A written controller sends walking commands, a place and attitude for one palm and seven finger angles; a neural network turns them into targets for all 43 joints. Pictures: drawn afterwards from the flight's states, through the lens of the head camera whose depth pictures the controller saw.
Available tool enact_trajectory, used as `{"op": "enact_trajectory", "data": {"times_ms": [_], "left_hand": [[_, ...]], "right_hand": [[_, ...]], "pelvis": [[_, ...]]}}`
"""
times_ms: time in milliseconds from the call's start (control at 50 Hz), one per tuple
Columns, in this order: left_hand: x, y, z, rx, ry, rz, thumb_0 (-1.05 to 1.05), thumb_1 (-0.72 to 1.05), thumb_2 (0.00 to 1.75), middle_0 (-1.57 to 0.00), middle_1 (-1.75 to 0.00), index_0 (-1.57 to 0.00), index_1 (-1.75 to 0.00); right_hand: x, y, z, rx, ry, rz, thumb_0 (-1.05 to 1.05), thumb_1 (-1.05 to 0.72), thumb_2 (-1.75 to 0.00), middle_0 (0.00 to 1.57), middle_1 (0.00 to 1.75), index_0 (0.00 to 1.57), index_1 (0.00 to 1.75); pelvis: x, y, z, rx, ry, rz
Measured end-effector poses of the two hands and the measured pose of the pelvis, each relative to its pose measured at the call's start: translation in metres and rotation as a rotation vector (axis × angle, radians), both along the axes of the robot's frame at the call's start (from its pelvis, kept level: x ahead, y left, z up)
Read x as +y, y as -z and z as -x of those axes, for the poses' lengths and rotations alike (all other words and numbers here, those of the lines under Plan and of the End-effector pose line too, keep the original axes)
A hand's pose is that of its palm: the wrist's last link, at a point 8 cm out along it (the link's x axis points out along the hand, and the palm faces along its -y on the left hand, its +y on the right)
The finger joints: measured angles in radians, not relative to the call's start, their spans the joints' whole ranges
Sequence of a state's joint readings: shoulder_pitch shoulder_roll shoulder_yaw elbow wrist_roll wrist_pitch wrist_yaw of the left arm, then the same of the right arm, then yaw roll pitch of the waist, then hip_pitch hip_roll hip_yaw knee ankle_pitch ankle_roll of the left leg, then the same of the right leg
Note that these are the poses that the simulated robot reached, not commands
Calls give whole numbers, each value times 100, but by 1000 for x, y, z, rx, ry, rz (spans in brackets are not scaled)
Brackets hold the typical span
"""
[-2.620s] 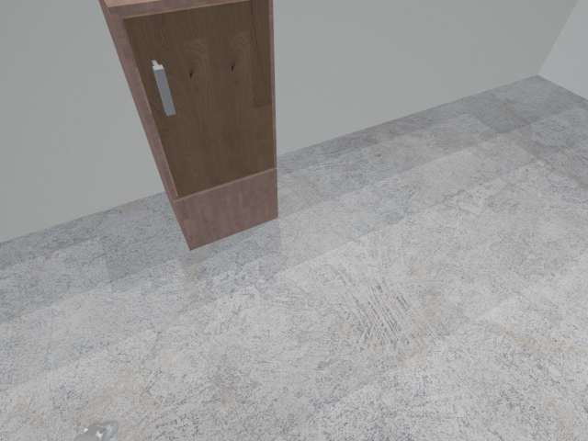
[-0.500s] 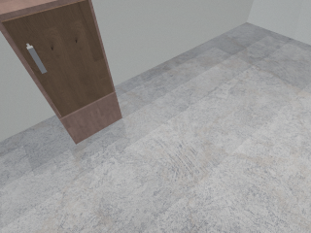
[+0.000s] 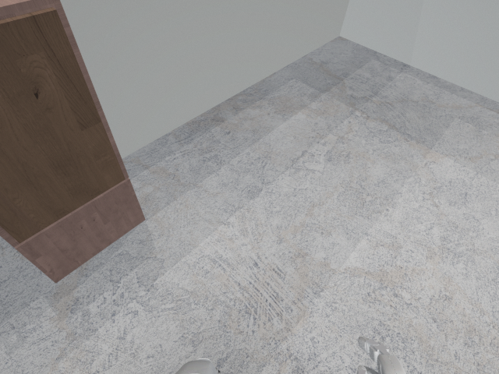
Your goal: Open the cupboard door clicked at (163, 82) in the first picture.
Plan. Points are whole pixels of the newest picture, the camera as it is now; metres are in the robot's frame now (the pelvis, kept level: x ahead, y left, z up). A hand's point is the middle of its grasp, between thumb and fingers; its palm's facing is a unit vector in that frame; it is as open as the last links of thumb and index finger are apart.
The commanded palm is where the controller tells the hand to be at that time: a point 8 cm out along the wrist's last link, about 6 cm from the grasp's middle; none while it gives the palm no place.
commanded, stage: walk to a spot facing it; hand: left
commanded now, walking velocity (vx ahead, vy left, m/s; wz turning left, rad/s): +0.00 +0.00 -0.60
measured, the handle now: out of the picture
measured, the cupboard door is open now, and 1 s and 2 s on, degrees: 0 0 0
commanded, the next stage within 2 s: turn to face it in 0.52 s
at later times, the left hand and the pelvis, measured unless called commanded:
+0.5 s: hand (189, 273) +0.32 +0.17 -0.15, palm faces -0.35 -0.92 -0.18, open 7.4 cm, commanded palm none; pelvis +0.13 +0.04 +0.01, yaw -20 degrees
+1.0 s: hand (187, 271) +0.33 +0.18 -0.17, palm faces -0.26 -0.95 -0.14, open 7.4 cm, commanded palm none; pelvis +0.19 +0.04 +0.00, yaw -19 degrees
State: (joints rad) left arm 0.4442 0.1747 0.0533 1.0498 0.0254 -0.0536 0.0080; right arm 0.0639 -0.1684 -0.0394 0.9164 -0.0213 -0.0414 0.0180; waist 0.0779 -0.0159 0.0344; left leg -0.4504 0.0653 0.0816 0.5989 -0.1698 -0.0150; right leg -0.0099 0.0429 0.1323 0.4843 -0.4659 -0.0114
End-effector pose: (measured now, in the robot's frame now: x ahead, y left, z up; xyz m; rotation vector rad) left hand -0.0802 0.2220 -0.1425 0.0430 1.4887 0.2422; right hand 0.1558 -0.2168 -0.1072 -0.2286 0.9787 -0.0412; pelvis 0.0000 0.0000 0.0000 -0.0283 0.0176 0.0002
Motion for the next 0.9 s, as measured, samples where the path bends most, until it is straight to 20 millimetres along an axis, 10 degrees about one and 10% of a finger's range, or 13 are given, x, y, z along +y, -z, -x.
{"op": "enact_trajectory", "data": {"times_ms": [80, 220, 460, 640, 900], "left_hand": [[37, 8, -67, -13, 86, 3, 1, 91, 90, -20, -30, -20, -30], [72, -14, -225, -223, 247, -21, 1, 91, 90, -19, -30, -19, -30], [15, -25, -387, -327, 511, 20, 1, 91, 90, -19, -30, -19, -30], [-55, -17, -445, -409, 653, 34, 1, 91, 90, -20, -30, -20, -30], [-27, -13, -429, -343, 549, 50, 1, 91, 90, -20, -30, -20, -30]], "right_hand": [[12, -6, -3, -14, 84, 20, 0, -91, -89, 20, 29, 20, 30], [14, -12, 64, 182, 296, 67, 0, -92, -89, 20, 29, 20, 30], [40, 7, 149, 453, 568, -10, 1, -92, -89, 20, 29, 20, 30], [38, 40, 138, 492, 680, -129, 1, -91, -89, 20, 29, 20, 30], [8, 18, 21, 251, 579, -39, 0, -92, -89, 20, 29, 20, 30]], "pelvis": [[20, -1, -29, -27, 83, -5], [41, -20, -69, -35, 161, 14], [42, -14, -124, -31, 314, -10], [11, 5, -151, -33, 420, -15], [23, -6, -187, -38, 368, 20]]}}
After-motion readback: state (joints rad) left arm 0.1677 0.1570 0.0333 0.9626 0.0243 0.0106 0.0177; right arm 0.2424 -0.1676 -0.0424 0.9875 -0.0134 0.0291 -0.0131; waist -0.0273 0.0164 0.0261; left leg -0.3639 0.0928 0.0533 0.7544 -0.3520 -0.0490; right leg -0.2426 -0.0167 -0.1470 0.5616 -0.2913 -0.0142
